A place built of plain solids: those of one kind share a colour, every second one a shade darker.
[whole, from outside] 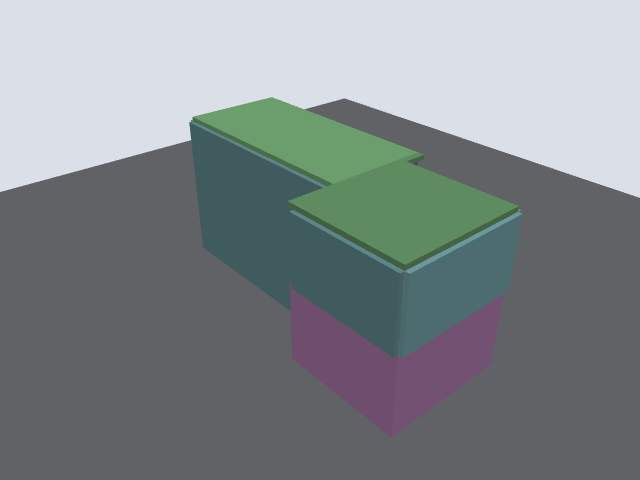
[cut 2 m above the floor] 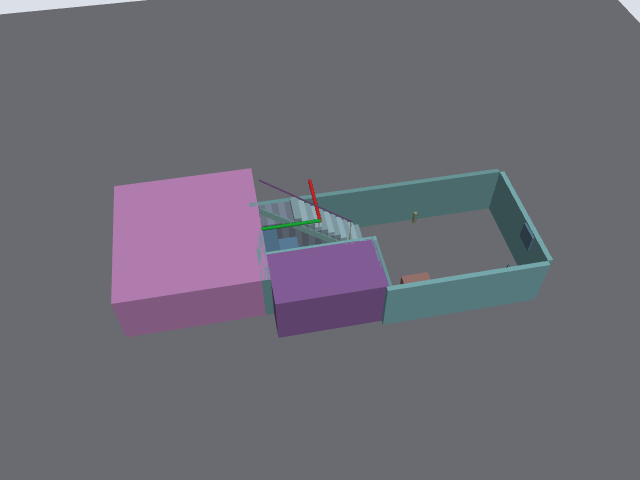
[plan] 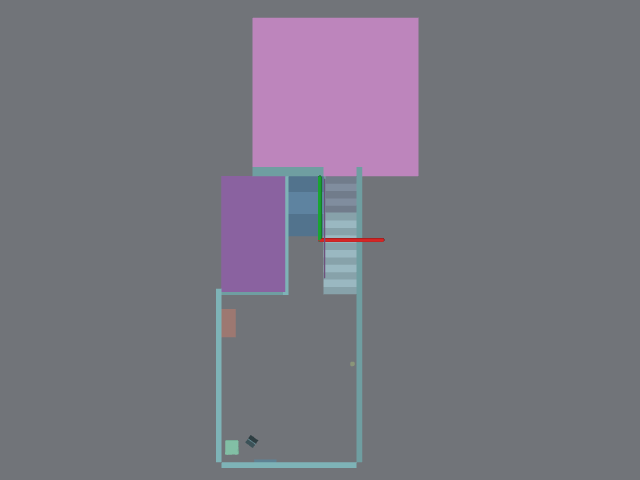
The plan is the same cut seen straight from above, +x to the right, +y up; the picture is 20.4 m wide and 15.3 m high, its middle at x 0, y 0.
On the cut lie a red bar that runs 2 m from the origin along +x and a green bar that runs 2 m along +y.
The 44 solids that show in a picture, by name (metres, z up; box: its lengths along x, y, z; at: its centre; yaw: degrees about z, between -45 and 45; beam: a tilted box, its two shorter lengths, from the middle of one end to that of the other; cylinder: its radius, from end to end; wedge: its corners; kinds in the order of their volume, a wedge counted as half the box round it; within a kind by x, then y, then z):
{
 "floor_1": {"box": [5.29, 5.06, 3.69], "at": [0.49, 4.56, 1.55]},
 "fill_1": {"box": [2.04, 3.69, 6.36], "at": [-2.13, 0.19, 3.13]},
 "wall_1": {"box": [0.18, 5.53, 6.37], "at": [-3.23, -4.32, 3.13]},
 "wall_2": {"box": [2.13, 0.2, 6.37], "at": [-2.07, -1.66, 3.13]},
 "wall_3": {"box": [0.18, 3.79, 6.37], "at": [-1.09, 0.14, 3.13]},
 "wall_4": {"box": [2.26, 0.3, 6.37], "at": [-1.02, 2.18, 3.13]},
 "wall_5": {"box": [4.3, 0.18, 6.37], "at": [-0.99, -7.18, 3.13]},
 "wall_6": {"box": [5.29, 0.18, 2.93], "at": [0.49, 7.18, 4.86]},
 "wall_7": {"box": [0.18, 9.42, 6.37], "at": [1.25, -2.38, 3.13]},
 "wall_8": {"box": [1.97, 0.3, 2.93], "at": [2.15, 2.18, 4.86]},
 "wall_9": {"box": [0.18, 4.76, 2.93], "at": [3.23, 4.71, 4.86]},
 "roof_1": {"box": [4.3, 9.12, 0.2], "at": [-0.99, -2.53, 6.42]},
 "roof_2": {"box": [6.28, 0.3, 0.2], "at": [0.0, 2.18, 6.42]},
 "roof_3": {"box": [5.29, 4.76, 0.2], "at": [0.49, 4.71, 6.42]},
 "under_1": {"box": [0.98, 0.24, 1.44], "at": [0.67, 0.03, 0.67]},
 "under_2": {"box": [0.98, 0.24, 1.64], "at": [0.67, 0.27, 0.77]},
 "under_3": {"box": [0.98, 0.24, 1.84], "at": [0.67, 0.5, 0.87]},
 "under_4": {"box": [0.98, 0.24, 2.04], "at": [0.67, 0.74, 0.97]},
 "under_5": {"box": [0.98, 0.24, 2.24], "at": [0.67, 0.97, 1.07]},
 "under_6": {"box": [0.98, 0.24, 2.43], "at": [0.67, 1.21, 1.17]},
 "under_7": {"box": [0.98, 0.24, 2.63], "at": [0.67, 1.44, 1.27]},
 "under_8": {"box": [0.98, 0.24, 2.84], "at": [0.67, 1.68, 1.37]},
 "under_9": {"box": [0.98, 0.24, 3.04], "at": [0.67, 1.91, 1.47]},
 "mass_1": {"box": [1.18, 0.71, 0.63], "at": [-0.41, 0.47, 0.26]},
 "mass_2": {"box": [1.18, 0.71, 1.22], "at": [-0.41, 1.18, 0.56]},
 "mass_3": {"box": [1.18, 0.51, 1.82], "at": [-0.41, 1.78, 0.86]},
 "lockers_1": {"box": [0.45, 0.9, 1.85], "at": [-2.91, -2.65, 0.88]},
 "tread_1": {"wedge": [[0.11, -1.73, -0.05], [0.11, -1.73, 0.2], [0.11, -1.47, -0.05], [0.11, -1.47, 0.2], [1.16, -1.73, -0.05], [1.16, -1.73, 0.2], [1.16, -1.47, -0.05], [1.16, -1.47, 0.2]]},
 "tread_2": {"wedge": [[0.11, -1.5, 0.19], [0.11, -1.5, 0.4], [0.11, -1.24, 0.19], [0.11, -1.24, 0.4], [1.16, -1.5, 0.19], [1.16, -1.5, 0.4], [1.16, -1.24, 0.19], [1.16, -1.24, 0.4]]},
 "tread_3": {"wedge": [[0.11, -1.26, 0.39], [0.11, -1.26, 0.6], [0.11, -1.0, 0.39], [0.11, -1.0, 0.6], [1.16, -1.26, 0.39], [1.16, -1.26, 0.6], [1.16, -1.0, 0.39], [1.16, -1.0, 0.6]]},
 "tread_4": {"wedge": [[0.11, -1.03, 0.59], [0.11, -1.03, 0.8], [0.11, -0.77, 0.59], [0.11, -0.77, 0.8], [1.16, -1.03, 0.59], [1.16, -1.03, 0.8], [1.16, -0.77, 0.59], [1.16, -0.77, 0.79]]},
 "tread_5": {"wedge": [[0.11, -0.79, 0.78], [0.11, -0.79, 1.0], [0.11, -0.53, 0.78], [0.11, -0.53, 1.0], [1.16, -0.79, 0.78], [1.16, -0.79, 1.0], [1.16, -0.53, 0.78], [1.16, -0.53, 1.0]]},
 "tread_6": {"wedge": [[0.11, -0.56, 0.99], [0.11, -0.56, 1.2], [0.11, -0.3, 0.99], [0.11, -0.3, 1.2], [1.16, -0.56, 0.99], [1.16, -0.56, 1.2], [1.16, -0.3, 0.99], [1.16, -0.3, 1.2]]},
 "tread_7": {"wedge": [[0.11, -0.32, 1.19], [0.11, -0.32, 1.4], [0.11, -0.06, 1.19], [0.11, -0.06, 1.4], [1.16, -0.32, 1.19], [1.16, -0.32, 1.39], [1.16, -0.06, 1.19], [1.16, -0.06, 1.39]]},
 "tread_8": {"wedge": [[0.11, -0.09, 1.38], [0.11, -0.09, 1.6], [0.11, 0.17, 1.38], [0.11, 0.17, 1.6], [1.16, -0.09, 1.38], [1.16, -0.09, 1.59], [1.16, 0.17, 1.38], [1.16, 0.17, 1.59]]},
 "tread_9": {"wedge": [[0.11, 0.15, 1.58], [0.11, 0.15, 1.79], [0.11, 0.41, 1.58], [0.11, 0.41, 1.79], [1.16, 0.15, 1.58], [1.16, 0.15, 1.79], [1.16, 0.41, 1.58], [1.16, 0.41, 1.79]]},
 "tread_10": {"wedge": [[0.11, 0.38, 1.78], [0.11, 0.38, 2.0], [0.11, 0.65, 1.78], [0.11, 0.65, 1.99], [1.16, 0.38, 1.78], [1.16, 0.38, 1.99], [1.16, 0.64, 1.78], [1.16, 0.64, 1.99]]},
 "tread_11": {"wedge": [[0.11, 0.62, 1.98], [0.11, 0.62, 2.19], [0.11, 0.88, 1.98], [0.11, 0.88, 2.2], [1.16, 0.62, 1.98], [1.16, 0.62, 2.19], [1.16, 0.88, 1.98], [1.16, 0.88, 2.2]]},
 "string_1": {"wedge": [[0.12, -1.15, -0.05], [0.12, -1.15, 0.25], [0.12, 2.03, 2.65], [0.12, 2.03, 2.95], [0.18, -1.15, -0.05], [0.18, -1.15, 0.25], [0.18, 2.03, 2.65], [0.18, 2.03, 2.95]]},
 "guard_rail_1": {"wedge": [[0.12, -1.22, 1.52], [0.12, -1.22, 1.58], [0.12, 1.95, 4.22], [0.12, 1.95, 4.27], [0.16, -1.22, 1.52], [0.16, -1.22, 1.58], [0.16, 1.95, 4.22], [0.16, 1.95, 4.27]]},
 "sign_1": {"wedge": [[-2.39, -6.46, 0.0], [-2.31, -6.35, 0.62], [-2.29, -6.32, 0.62], [-2.21, -6.21, 0.0], [-2.14, -6.63, 0.0], [-2.06, -6.52, 0.62], [-2.05, -6.5, 0.62], [-1.97, -6.39, 0.0]]},
 "carton_1": {"box": [0.4, 0.44, 0.27], "at": [-2.82, -6.62, 0.94], "yaw": 0.9},
 "cabinet_1": {"box": [0.71, 0.09, 0.69], "at": [-1.74, -7.04, 1.61]},
 "extinguisher_1": {"cylinder": 0.07, "from": [1.03, -3.95, 0.0], "to": [1.03, -3.95, 0.52]}
}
